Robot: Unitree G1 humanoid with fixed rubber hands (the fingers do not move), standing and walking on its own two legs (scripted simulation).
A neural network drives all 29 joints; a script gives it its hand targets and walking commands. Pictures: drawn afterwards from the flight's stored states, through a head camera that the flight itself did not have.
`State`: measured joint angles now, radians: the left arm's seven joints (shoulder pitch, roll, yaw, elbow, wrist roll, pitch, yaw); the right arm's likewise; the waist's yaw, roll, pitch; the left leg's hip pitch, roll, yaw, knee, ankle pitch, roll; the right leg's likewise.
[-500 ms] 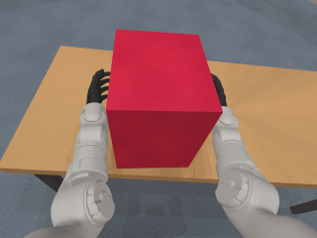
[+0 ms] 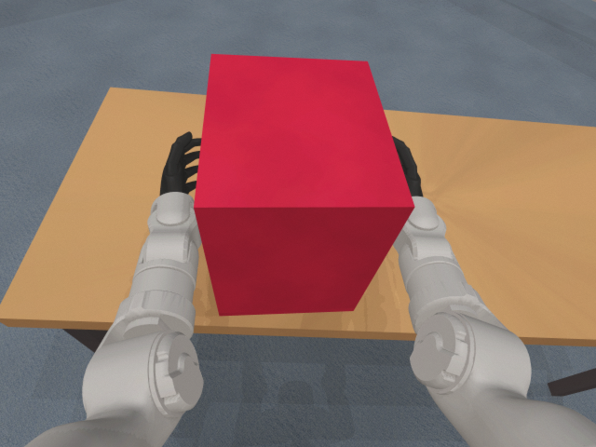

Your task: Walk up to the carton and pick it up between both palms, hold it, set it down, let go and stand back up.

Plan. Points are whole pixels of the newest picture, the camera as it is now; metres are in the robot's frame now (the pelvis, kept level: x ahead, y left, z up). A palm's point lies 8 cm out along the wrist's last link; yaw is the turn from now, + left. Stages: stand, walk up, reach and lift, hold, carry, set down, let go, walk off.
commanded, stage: set down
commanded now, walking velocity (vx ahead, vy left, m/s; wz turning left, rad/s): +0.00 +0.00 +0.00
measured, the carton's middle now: (289, 195) +0.46 +0.07 +0.04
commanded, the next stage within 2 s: none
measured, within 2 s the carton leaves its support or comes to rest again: neither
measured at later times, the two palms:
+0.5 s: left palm (175, 182) +0.44 +0.23 +0.06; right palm (438, 180) +0.49 -0.15 +0.08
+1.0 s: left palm (160, 159) +0.43 +0.23 +0.12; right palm (454, 171) +0.48 -0.16 +0.12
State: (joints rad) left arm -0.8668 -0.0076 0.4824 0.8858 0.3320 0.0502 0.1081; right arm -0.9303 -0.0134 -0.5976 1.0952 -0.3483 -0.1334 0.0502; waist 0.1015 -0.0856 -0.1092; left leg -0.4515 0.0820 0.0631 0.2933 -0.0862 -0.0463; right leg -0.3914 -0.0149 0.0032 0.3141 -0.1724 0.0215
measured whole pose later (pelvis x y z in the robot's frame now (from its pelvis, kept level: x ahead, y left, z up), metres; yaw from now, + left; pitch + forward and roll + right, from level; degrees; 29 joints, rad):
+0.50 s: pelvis -0.01 +0.00 -0.02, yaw -2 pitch +26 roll -2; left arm -1.09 0.22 0.04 1.29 -0.21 -0.10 0.15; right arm -1.15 -0.35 0.13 1.37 0.37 -0.11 0.01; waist 0.13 -0.03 -0.25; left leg -0.79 0.12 0.05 0.48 -0.13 -0.05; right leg -0.71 0.02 0.00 0.44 -0.18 0.02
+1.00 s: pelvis -0.04 +0.00 -0.02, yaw -1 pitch +27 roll -2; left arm -1.12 0.28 0.01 1.07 -0.31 0.13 0.15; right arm -1.18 -0.44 0.15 1.18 0.43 0.06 0.03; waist 0.14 0.01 -0.28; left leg -0.87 0.11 0.04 0.50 -0.09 -0.04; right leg -0.79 0.01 0.00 0.49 -0.16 0.02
